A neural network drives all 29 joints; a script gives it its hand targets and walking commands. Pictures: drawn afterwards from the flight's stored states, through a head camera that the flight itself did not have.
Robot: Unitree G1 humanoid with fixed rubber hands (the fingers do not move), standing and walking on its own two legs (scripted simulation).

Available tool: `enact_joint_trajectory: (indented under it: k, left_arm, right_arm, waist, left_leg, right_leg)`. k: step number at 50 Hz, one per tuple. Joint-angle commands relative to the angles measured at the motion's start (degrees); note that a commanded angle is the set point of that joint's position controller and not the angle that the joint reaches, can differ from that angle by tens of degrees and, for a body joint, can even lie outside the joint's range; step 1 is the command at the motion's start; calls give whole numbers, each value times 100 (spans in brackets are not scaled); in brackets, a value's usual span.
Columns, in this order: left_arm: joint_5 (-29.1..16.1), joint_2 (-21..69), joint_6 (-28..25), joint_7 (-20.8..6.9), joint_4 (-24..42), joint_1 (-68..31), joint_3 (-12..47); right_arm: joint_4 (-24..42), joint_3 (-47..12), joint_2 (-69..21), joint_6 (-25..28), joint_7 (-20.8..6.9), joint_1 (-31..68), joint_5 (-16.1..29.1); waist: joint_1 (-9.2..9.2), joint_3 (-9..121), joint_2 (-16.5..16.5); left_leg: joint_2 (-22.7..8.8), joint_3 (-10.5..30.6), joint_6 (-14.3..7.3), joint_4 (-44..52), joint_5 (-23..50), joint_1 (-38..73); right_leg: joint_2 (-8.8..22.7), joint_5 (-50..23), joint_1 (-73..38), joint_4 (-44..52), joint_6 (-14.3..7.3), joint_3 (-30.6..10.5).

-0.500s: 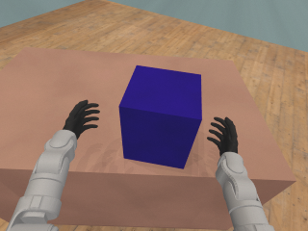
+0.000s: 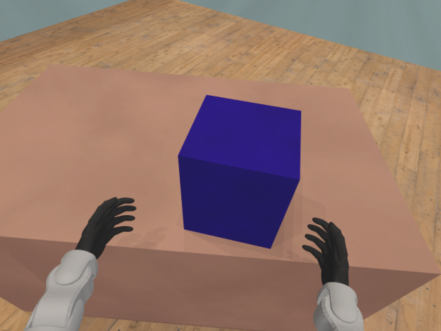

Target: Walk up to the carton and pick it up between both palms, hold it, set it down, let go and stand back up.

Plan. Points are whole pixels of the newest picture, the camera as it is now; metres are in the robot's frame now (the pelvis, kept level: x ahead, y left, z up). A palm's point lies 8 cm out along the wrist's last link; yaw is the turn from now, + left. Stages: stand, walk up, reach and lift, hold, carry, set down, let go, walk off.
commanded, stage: set down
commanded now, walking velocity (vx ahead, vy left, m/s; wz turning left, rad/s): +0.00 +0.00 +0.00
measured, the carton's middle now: (239, 173) +0.46 -0.02 +0.02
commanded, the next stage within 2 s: let go in 1.64 s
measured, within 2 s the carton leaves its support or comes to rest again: neither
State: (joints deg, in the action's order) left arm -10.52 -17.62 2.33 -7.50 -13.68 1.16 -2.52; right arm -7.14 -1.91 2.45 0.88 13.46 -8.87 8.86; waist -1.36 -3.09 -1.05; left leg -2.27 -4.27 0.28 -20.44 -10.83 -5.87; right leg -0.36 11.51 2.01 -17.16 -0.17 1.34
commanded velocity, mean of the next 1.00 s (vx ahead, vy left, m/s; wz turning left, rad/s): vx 0.00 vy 0.00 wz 0.00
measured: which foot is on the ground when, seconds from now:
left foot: down 0.00-1.00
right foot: down 0.00-1.00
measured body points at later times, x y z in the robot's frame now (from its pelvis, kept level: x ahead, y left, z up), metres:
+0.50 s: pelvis +0.01 +0.00 +0.00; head +0.01 +0.02 +0.45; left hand +0.21 +0.25 -0.01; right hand +0.21 -0.18 -0.01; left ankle +0.01 +0.12 -0.75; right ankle -0.02 -0.12 -0.75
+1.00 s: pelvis +0.01 -0.01 +0.00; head +0.01 -0.01 +0.45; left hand +0.19 +0.24 -0.05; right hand +0.19 -0.20 -0.05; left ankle +0.01 +0.12 -0.75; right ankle -0.02 -0.12 -0.75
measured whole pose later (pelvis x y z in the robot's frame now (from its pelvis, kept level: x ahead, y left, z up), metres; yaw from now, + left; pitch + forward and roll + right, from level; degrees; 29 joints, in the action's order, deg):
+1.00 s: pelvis +0.01 -0.01 +0.00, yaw +0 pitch -4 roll +0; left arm -6.8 -16.6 -2.0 -5.2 -22.2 14.5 -0.2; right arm -23.2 -1.6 5.7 11.0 5.9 -17.5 4.5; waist -2.0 -3.5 -0.4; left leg -2.4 -4.2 1.1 -19.1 -11.1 -3.6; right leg -0.6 12.9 0.7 -17.7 -0.9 1.3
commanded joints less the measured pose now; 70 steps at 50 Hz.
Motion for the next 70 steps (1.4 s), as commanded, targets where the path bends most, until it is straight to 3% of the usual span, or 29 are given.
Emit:
enact_joint_trajectory:
  k: [1, 5, 7, 8, 9, 10, 11, 17, 19, 21, 24, 25, 28, 31, 34, 35, 36, 38, 41, 42, 45, 47, 49, 54, 56, 61, 63, 64, 70]
  left_arm:
    - [-134, -737, -522, 17, 878, -826, -165]
    - [-182, -770, -861, -2, 780, 69, -97]
    - [-66, -767, -975, 12, 778, 265, -123]
    - [-120, -773, -989, -18, 690, 235, -54]
    - [-127, -773, -1052, 4, 861, 307, -41]
    - [-193, -764, -1070, 1, 913, 339, 58]
    - [-187, -720, -1106, 3, 795, 496, 74]
    - [-182, -792, -1260, 23, 679, 778, 120]
    - [-299, -904, -1289, 22, 623, 706, 74]
    - [-235, -912, -1313, 44, 624, 746, 73]
    - [-122, -808, -1182, 85, 321, 842, 105]
    - [-179, -838, -1177, 85, 526, 801, 105]
    - [-56, -736, -1040, 141, 515, 939, 109]
    - [-64, -670, -968, 160, 339, 934, 233]
    - [67, -568, -810, 196, 179, 1128, 147]
    - [38, -648, -822, 190, 322, 1088, 89]
    - [186, -578, -746, 204, -22, 1107, 69]
    - [145, -621, -760, 206, 149, 992, 47]
    - [329, -555, -681, 227, -156, 1026, -25]
    - [257, -642, -718, 229, 80, 952, -51]
    - [301, -489, -625, 235, -190, 1046, 37]
    - [349, -554, -600, 251, -196, 1041, -46]
    - [416, -464, -484, 239, -481, 1058, -72]
    - [492, -482, -360, 321, -386, 793, -27]
    - [518, -421, -334, 323, -564, 841, -3]
    - [666, -342, -226, 410, -701, 861, -34]
    - [794, -271, -135, 458, -757, 873, -30]
    - [772, -254, -96, 468, -785, 871, -1]
    - [921, -185, 4, 551, -941, 789, -58]
  right_arm:
    - [838, 102, 192, 415, -20, 578, -80]
    - [795, -41, 72, 803, -85, -131, -60]
    - [477, -23, 102, 917, -111, -380, -61]
    - [423, 23, 99, 965, -104, -306, -119]
    - [478, 22, 144, 1036, -127, -366, -121]
    - [490, 60, 122, 1061, -132, -383, -120]
    - [465, -20, 75, 1103, -157, -492, -111]
    - [183, 66, 151, 1249, -225, -649, -159]
    - [407, 30, 127, 1295, -206, -537, -213]
    - [202, 48, 129, 1324, -244, -561, -192]
    - [-238, 92, 246, 1239, -340, -580, -207]
    - [-26, 158, 273, 1261, -327, -520, -203]
    - [-293, 155, 387, 1248, -410, -562, -193]
    - [-455, 225, 407, 1209, -458, -534, -253]
    - [-573, 144, 517, 1092, -553, -632, -249]
    - [-330, 110, 518, 1145, -562, -598, -227]
    - [-763, 134, 571, 1109, -592, -620, -284]
    - [-552, 145, 496, 1148, -619, -594, -270]
    - [-947, 108, 551, 1117, -691, -608, -344]
    - [-721, 132, 530, 1163, -686, -592, -331]
    - [-899, 110, 541, 1177, -729, -601, -397]
    - [-851, 93, 597, 1213, -737, -552, -433]
    - [-1089, 146, 680, 1171, -781, -514, -519]
    - [-1323, 176, 736, 1156, -879, -373, -554]
    - [-1565, 209, 696, 1122, -875, -437, -629]
    - [-1820, 244, 834, 1133, -999, -236, -637]
    - [-2067, 292, 942, 1136, -1054, -178, -636]
    - [-2070, 306, 1004, 1162, -1070, -154, -664]
    - [-2570, 359, 1146, 1202, -1191, -16, -721]
  waist:
    - [-20, 717, 344]
    - [-80, 814, 254]
    - [-93, 673, 503]
    - [5, 531, 399]
    - [-72, 573, 529]
    - [36, 537, 488]
    - [-43, 481, 447]
    - [-38, 370, 487]
    - [-89, 455, 236]
    - [-112, 553, 445]
    - [-50, 266, 501]
    - [-33, 436, 446]
    - [-61, 442, 687]
    - [75, 234, 488]
    - [-17, 259, 395]
    - [-56, 432, 227]
    - [-35, 283, 379]
    - [-41, 282, 330]
    - [-73, 249, 381]
    - [-49, 321, 256]
    - [-13, 193, 159]
    - [-117, 208, 182]
    - [-93, 237, 145]
    - [-54, 253, 240]
    - [30, 202, 133]
    - [-37, 217, 162]
    - [-69, 293, 349]
    - [7, 415, 237]
    - [14, 354, 272]
  left_leg:
    - [53, 282, 107, -64, 1238, 977]
    - [42, 394, 137, -188, 1533, 1038]
    - [36, 404, 194, -206, 1583, 1102]
    - [39, 409, 179, -216, 1519, 1081]
    - [13, 415, 214, -204, 1538, 1065]
    - [22, 428, 213, -199, 1506, 1079]
    - [29, 442, 204, -210, 1470, 1067]
    - [2, 488, 219, -185, 1396, 1071]
    - [40, 431, 148, -190, 1122, 824]
    - [28, 440, 190, -214, 1319, 886]
    - [-7, 449, 210, -118, 1266, 955]
    - [-18, 436, 196, -124, 1286, 976]
    - [-6, 435, 275, -166, 1734, 1160]
    - [14, 433, 253, -84, 1507, 1149]
    - [20, 403, 238, -40, 1737, 1184]
    - [52, 373, 225, -82, 1842, 1234]
    - [69, 372, 243, -80, 1804, 1270]
    - [90, 283, 201, -47, 1624, 1172]
    - [112, 250, 162, -18, 1515, 1276]
    - [131, 223, 137, -3, 1542, 1237]
    - [137, 190, 115, 32, 1424, 1261]
    - [152, 125, 118, 18, 1479, 1184]
    - [157, 112, 114, 47, 1418, 1190]
    - [165, 57, 119, 50, 1235, 1203]
    - [180, 74, 87, 36, 1176, 1186]
    - [179, 54, 116, 6, 1320, 1252]
    - [163, 63, 182, 2, 1446, 1304]
    - [182, 78, 178, -34, 1557, 1371]
    - [195, 84, 215, -67, 1665, 1333]
  right_leg:
    - [84, -552, 778, 355, -66, -241]
    - [77, -657, 665, 308, -105, -263]
    - [85, -636, 758, 304, -151, -280]
    - [109, -636, 825, 336, -124, -271]
    - [101, -551, 877, 309, -149, -243]
    - [89, -548, 882, 327, -149, -262]
    - [107, -468, 941, 335, -156, -279]
    - [93, -313, 949, 338, -205, -265]
    - [143, -230, 832, 305, -160, -327]
    - [122, -368, 800, 248, -185, -317]
    - [93, -203, 899, 324, -228, -272]
    - [74, -219, 827, 315, -224, -274]
    - [32, -393, 848, 334, -278, -204]
    - [29, -288, 921, 416, -248, -172]
    - [3, -392, 802, 420, -272, -170]
    - [19, -544, 743, 422, -211, -191]
    - [21, -518, 877, 450, -223, -174]
    - [47, -430, 858, 470, -208, -186]
    - [73, -405, 971, 472, -191, -196]
    - [100, -513, 885, 466, -149, -202]
    - [90, -562, 958, 487, -109, -177]
    - [92, -639, 895, 425, -93, -187]
    - [55, -508, 964, 456, -111, -134]
    - [49, -202, 1153, 480, -115, -93]
    - [91, -346, 1149, 462, -70, -109]
    - [37, -398, 1160, 413, -58, -52]
    - [-22, -373, 1096, 381, -104, 11]
    - [-20, -552, 1138, 391, -66, 16]
    - [-62, -619, 1135, 341, -90, 63]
